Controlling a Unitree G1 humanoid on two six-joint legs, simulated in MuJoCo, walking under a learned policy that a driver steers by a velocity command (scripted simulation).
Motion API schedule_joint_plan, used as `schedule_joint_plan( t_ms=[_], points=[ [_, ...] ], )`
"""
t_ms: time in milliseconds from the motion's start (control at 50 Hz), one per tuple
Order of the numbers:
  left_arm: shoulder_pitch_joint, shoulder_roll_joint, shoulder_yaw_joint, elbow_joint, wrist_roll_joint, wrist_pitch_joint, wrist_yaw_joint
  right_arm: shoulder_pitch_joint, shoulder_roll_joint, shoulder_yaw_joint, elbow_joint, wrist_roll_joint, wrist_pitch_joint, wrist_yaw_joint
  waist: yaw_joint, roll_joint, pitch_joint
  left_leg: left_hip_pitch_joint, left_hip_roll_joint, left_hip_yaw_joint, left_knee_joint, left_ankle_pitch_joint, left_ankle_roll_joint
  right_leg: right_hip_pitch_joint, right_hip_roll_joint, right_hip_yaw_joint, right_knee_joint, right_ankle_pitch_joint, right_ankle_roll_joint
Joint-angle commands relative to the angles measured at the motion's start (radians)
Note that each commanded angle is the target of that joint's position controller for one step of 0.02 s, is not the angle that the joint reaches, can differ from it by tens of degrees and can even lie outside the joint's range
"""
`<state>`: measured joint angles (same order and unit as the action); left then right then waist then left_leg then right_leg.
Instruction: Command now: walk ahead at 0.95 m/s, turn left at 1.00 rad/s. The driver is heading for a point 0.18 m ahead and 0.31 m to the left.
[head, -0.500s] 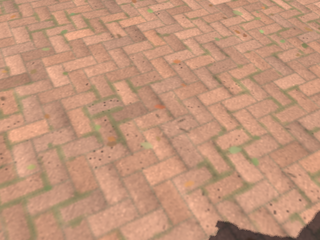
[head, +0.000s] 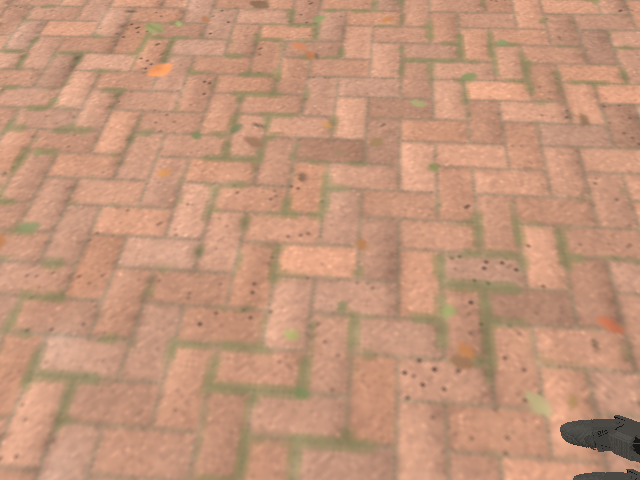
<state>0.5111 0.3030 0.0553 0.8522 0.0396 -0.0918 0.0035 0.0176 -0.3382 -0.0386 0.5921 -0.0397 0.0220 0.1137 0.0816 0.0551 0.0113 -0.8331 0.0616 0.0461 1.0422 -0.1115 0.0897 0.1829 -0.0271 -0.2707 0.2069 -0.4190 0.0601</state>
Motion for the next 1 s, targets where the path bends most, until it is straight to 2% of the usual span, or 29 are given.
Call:
schedule_joint_plan(
  t_ms=[20,60,80,100,120,140,160,200,260,300,340,440,480,500,520,540,560,580,600,620,660,700,780,880,920,940,960,980,1000],
  points=[
    [-0.03,0.126,0.017,-0.029,0.003,-0.011,0.011,-0.181,0.014,0.024,-0.104,0.007,-0.021,0.003,-0.037,-0.137,0.152,0.111,-0.066,0.15,-0.203,-0.058,0.072,-0.111,-0.201,-0.028,-0.04,0.988,-0.078],
    [-0.034,0.196,0.03,-0.026,0.0,0.011,0.025,-0.033,-0.025,0.009,-0.059,0.013,-0.023,-0.018,-0.14,-0.195,0.026,0.328,-0.154,0.181,-0.237,-0.133,0.112,-0.059,-0.244,-0.034,0.194,1.518,-0.081],
    [-0.068,0.235,0.04,-0.037,0.002,0.028,0.028,0.144,-0.066,-0.012,-0.01,0.019,-0.027,-0.031,-0.23,-0.219,-0.069,0.506,-0.185,0.155,-0.248,-0.193,0.137,-0.078,-0.274,-0.018,0.403,1.609,-0.099],
    [-0.108,0.243,0.042,-0.059,0.0,0.037,0.021,0.376,-0.124,-0.044,0.064,0.019,-0.036,-0.051,-0.324,-0.212,-0.177,0.801,-0.209,0.097,-0.32,-0.207,0.173,-0.216,-0.281,0.007,0.69,1.508,-0.113],
    [-0.101,0.185,0.032,-0.061,0.013,0.036,0.009,0.43,-0.173,-0.076,0.112,0.022,-0.035,-0.076,-0.303,-0.106,-0.192,1.053,-0.141,-0.063,-0.395,-0.25,0.183,-0.487,-0.193,0.029,0.993,0.76,-0.094],
    [-0.098,0.08,0.005,-0.175,-0.001,0.022,-0.015,0.325,-0.294,-0.102,0.076,0.012,-0.013,-0.087,-0.169,0.177,-0.229,1.291,0.128,-0.629,-0.537,-0.383,0.319,-0.944,0.011,0.08,1.379,-0.062,-0.019],
    [-0.238,0.153,0.012,-0.238,-0.007,-0.004,-0.012,0.409,-0.29,-0.107,0.06,0.012,-0.003,-0.092,-0.241,-0.015,-0.322,1.313,0.156,-0.821,-0.671,-0.366,0.344,-1.032,0.009,0.296,1.419,0.026,-0.035],
    [-0.267,0.125,-0.007,-0.244,-0.011,-0.025,-0.005,0.387,-0.23,-0.097,0.113,0.016,-0.024,-0.109,-0.157,-0.124,-0.073,1.028,0.133,-0.698,-0.769,-0.195,0.292,-1.015,-0.075,0.324,1.249,0.089,-0.045],
    [-0.202,0.109,-0.015,-0.221,0.039,0.027,-0.006,0.292,-0.142,-0.057,0.107,0.029,-0.069,-0.122,-0.036,-0.121,0.026,0.698,0.019,-0.526,-0.78,-0.014,0.284,-0.859,-0.125,0.331,1.098,0.0,-0.005],
    [-0.286,0.088,-0.022,-0.256,0.041,0.052,-0.013,0.299,-0.126,-0.048,0.116,0.037,-0.092,-0.115,-0.035,-0.097,0.079,0.553,-0.033,-0.472,-0.833,-0.029,0.274,-0.831,-0.134,0.297,0.944,-0.007,0.019],
    [-0.441,0.063,-0.036,-0.319,0.026,0.051,-0.022,0.318,-0.129,-0.049,0.127,0.03,-0.104,-0.112,-0.07,-0.068,0.135,0.469,-0.079,-0.445,-0.87,0.062,0.247,-0.806,-0.108,0.256,0.768,0.177,0.027],
    [-0.537,0.038,-0.054,-0.348,0.002,0.03,-0.024,0.416,-0.16,-0.068,0.188,0.051,-0.096,-0.109,-0.152,-0.034,0.067,0.614,-0.105,-0.412,-0.735,0.666,0.12,-0.593,0.035,0.216,0.405,0.513,-0.043],
    [-0.423,0.095,-0.033,-0.324,0.0,0.022,0.001,0.408,-0.189,-0.077,0.195,0.051,-0.093,-0.121,-0.098,0.0,-0.039,0.647,-0.125,-0.447,-0.522,0.838,0.035,-0.355,0.099,0.252,0.328,0.514,-0.056],
    [-0.282,0.144,-0.012,-0.292,-0.009,0.017,0.015,0.351,-0.216,-0.084,0.182,0.051,-0.097,-0.119,-0.004,0.007,-0.109,0.611,-0.139,-0.462,-0.33,0.79,0.002,-0.18,0.071,0.296,0.288,0.563,-0.064],
    [-0.086,0.2,0.01,-0.234,0.002,0.01,0.026,0.279,-0.181,-0.077,0.157,0.061,-0.104,-0.117,0.103,-0.015,-0.188,0.526,-0.186,-0.412,-0.087,0.607,-0.031,0.027,-0.021,0.337,0.265,0.657,-0.078],
    [0.026,0.24,0.017,-0.203,0.024,0.004,0.031,0.303,-0.029,-0.046,0.126,0.064,-0.098,-0.128,0.088,-0.229,-0.281,0.336,-0.291,-0.258,0.3,-0.511,-0.044,0.24,-0.333,0.52,0.379,1.186,-0.127],
    [-0.004,0.242,0.024,-0.225,0.031,0.012,0.011,0.459,-0.069,-0.044,0.087,0.111,-0.08,-0.155,-0.004,-0.333,-0.545,0.17,-0.259,-0.223,0.562,-0.563,-0.074,0.427,-0.596,0.815,0.447,1.354,-0.281],
    [-0.127,0.174,0.025,-0.268,0.013,0.027,0.019,0.378,-0.141,-0.057,0.11,0.06,-0.069,-0.156,0.015,-0.209,-0.525,0.195,-0.177,-0.183,0.496,-0.382,-0.064,0.26,-0.494,0.749,0.352,1.151,-0.279],
    [-0.189,0.084,-0.004,-0.259,0.009,0.028,0.021,0.299,-0.145,-0.063,0.102,0.042,-0.054,-0.141,0.004,-0.184,-0.361,0.161,-0.142,-0.162,0.436,-0.321,-0.07,0.116,-0.406,0.608,0.303,0.974,-0.25],
    [-0.222,0.042,-0.018,-0.244,0.013,0.032,0.02,0.278,-0.121,-0.061,0.101,0.027,-0.038,-0.124,-0.023,-0.148,-0.251,0.139,-0.107,-0.145,0.396,-0.305,-0.08,0.004,-0.354,0.528,0.264,0.857,-0.23],
    [-0.219,0.056,-0.017,-0.211,-0.01,0.03,0.022,0.263,-0.066,-0.053,0.082,0.011,0.006,-0.091,-0.052,-0.183,-0.1,0.186,-0.065,-0.127,0.323,-0.313,-0.095,-0.227,-0.336,0.41,0.177,0.83,-0.225],
    [-0.253,0.081,-0.006,-0.192,-0.021,0.018,0.011,0.235,-0.021,-0.041,0.041,0.004,0.027,-0.08,-0.095,-0.169,-0.046,0.211,-0.039,-0.108,0.201,-0.285,-0.096,-0.34,-0.347,0.332,0.118,0.845,-0.225],
    [-0.371,0.097,0.008,-0.193,-0.028,0.012,0.004,0.205,0.003,-0.025,-0.001,0.015,0.033,-0.056,-0.16,-0.205,-0.063,0.405,-0.014,-0.042,-0.143,0.007,-0.059,-0.458,-0.284,0.099,0.127,0.766,-0.158],
    [-0.312,0.153,0.04,-0.194,-0.048,0.048,-0.008,0.119,-0.047,-0.045,-0.03,0.02,0.04,-0.061,-0.129,-0.18,-0.031,0.513,-0.065,0.055,-0.337,-0.045,-0.017,-0.408,-0.313,0.019,0.288,0.654,-0.097],
    [-0.275,0.161,0.047,-0.198,-0.056,0.083,-0.014,0.263,-0.073,-0.067,0.014,0.005,0.018,-0.085,-0.183,-0.093,-0.098,0.675,-0.124,0.039,-0.44,-0.076,0.028,-0.423,-0.29,-0.01,0.601,0.62,-0.067],
    [-0.209,0.146,0.046,-0.215,-0.04,0.099,-0.025,0.298,-0.165,-0.09,0.019,0.004,0.006,-0.11,-0.174,0.134,-0.086,0.781,0.02,-0.242,-0.567,0.268,0.079,-0.606,-0.202,-0.028,0.875,0.119,-0.01],
    [-0.165,0.105,0.031,-0.284,-0.03,0.125,-0.025,0.268,-0.299,-0.121,-0.028,0.026,0.019,-0.116,-0.115,0.237,-0.176,0.88,0.25,-0.708,-0.619,0.454,0.268,-0.84,-0.02,0.089,1.125,-0.369,0.046],
    [-0.189,0.121,0.03,-0.273,-0.004,0.141,-0.008,0.306,-0.273,-0.128,-0.039,0.05,0.012,-0.109,-0.165,0.102,-0.254,0.876,0.267,-0.752,-0.688,0.331,0.302,-0.853,-0.049,0.271,1.147,-0.324,0.049],
    [-0.239,0.119,0.027,-0.283,-0.015,0.141,0.004,0.262,-0.238,-0.118,-0.031,0.036,0.015,-0.113,-0.141,0.077,-0.181,0.806,0.219,-0.675,-0.704,0.156,0.284,-0.859,-0.057,0.301,1.108,-0.231,0.039]
  ],
)
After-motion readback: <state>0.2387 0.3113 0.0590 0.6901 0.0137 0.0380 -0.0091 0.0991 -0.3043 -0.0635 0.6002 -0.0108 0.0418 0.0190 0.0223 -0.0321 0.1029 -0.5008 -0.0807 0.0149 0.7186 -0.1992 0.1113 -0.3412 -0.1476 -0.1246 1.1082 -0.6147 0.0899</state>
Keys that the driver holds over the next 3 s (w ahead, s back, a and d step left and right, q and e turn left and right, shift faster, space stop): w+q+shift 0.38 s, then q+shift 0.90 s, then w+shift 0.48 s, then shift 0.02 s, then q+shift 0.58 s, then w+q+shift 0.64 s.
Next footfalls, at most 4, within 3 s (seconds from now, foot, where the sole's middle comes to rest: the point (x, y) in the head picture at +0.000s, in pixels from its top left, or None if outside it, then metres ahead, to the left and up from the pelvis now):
0.12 left None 0.27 0.08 -0.76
0.52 right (330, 351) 0.75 0.10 -0.76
0.94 left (201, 368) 0.69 0.39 -0.76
1.36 right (248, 310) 0.84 0.30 -0.76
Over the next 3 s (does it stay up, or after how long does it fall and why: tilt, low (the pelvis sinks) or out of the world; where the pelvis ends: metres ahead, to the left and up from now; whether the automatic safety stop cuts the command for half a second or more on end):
stays up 0.45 0.81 0.01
